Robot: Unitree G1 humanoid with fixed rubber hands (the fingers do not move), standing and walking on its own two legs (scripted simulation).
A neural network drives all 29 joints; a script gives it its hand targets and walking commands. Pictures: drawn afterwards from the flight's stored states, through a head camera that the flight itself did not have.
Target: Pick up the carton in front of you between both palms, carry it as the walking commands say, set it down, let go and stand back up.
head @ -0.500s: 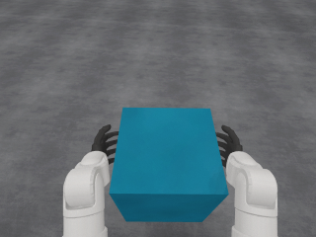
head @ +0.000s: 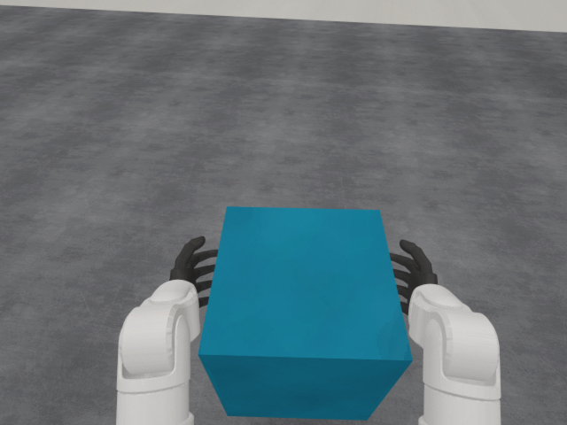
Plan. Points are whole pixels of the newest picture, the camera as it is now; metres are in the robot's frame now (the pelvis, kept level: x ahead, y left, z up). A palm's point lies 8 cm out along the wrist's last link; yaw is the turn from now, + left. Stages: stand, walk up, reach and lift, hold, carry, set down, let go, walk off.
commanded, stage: carry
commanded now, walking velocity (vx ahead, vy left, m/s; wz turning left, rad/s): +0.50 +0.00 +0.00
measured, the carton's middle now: (299, 318) +0.27 +0.00 +0.02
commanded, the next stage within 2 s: none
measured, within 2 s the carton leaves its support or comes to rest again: neither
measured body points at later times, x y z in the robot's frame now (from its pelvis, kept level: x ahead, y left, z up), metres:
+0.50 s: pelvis +0.32 -0.01 -0.01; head +0.29 -0.02 +0.44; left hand +0.59 +0.13 +0.09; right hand +0.59 -0.17 +0.09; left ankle +0.15 +0.11 -0.73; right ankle +0.44 -0.11 -0.73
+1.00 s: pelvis +0.54 -0.01 +0.00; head +0.53 +0.00 +0.45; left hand +0.82 +0.15 +0.08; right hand +0.82 -0.16 +0.09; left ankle +0.58 +0.09 -0.73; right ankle +0.44 -0.12 -0.73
